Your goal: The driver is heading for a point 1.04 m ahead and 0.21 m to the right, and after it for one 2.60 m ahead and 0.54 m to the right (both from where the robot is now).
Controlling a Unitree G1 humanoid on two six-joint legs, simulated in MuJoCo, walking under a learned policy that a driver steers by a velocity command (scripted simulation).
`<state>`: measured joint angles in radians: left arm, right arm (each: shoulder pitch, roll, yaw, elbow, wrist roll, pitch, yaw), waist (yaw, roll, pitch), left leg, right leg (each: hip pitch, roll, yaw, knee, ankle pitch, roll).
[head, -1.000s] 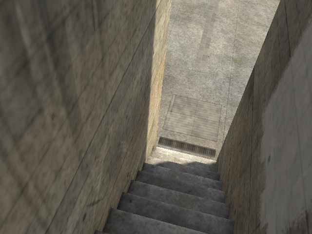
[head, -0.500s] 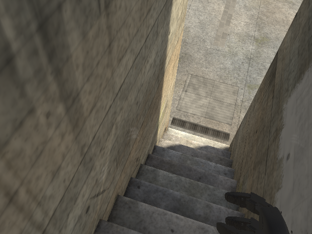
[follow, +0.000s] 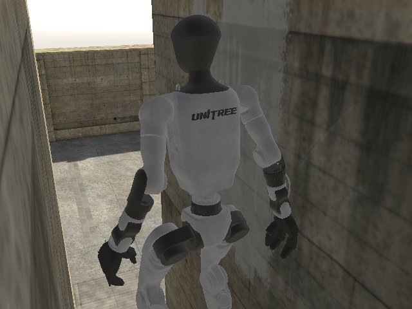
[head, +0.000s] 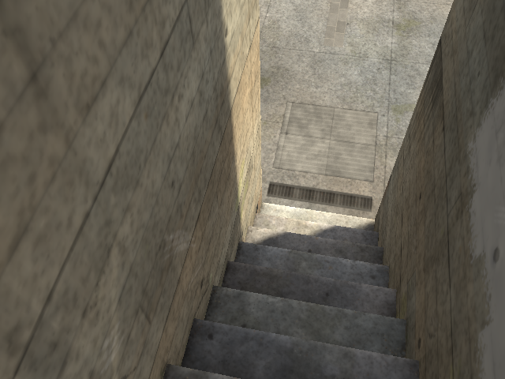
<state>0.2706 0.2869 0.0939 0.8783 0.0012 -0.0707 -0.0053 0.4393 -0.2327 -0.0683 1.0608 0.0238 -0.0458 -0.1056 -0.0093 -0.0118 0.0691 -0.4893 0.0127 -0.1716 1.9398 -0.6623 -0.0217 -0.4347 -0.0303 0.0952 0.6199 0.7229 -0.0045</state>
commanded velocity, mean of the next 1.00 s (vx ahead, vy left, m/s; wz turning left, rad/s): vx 0.49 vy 0.00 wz -0.03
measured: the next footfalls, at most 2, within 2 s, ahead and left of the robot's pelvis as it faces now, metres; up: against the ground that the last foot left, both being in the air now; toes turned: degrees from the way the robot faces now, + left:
right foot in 0.06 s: +0.10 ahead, -0.18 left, -0.42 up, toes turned +4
left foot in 0.12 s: +0.11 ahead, +0.09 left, -0.40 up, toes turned +0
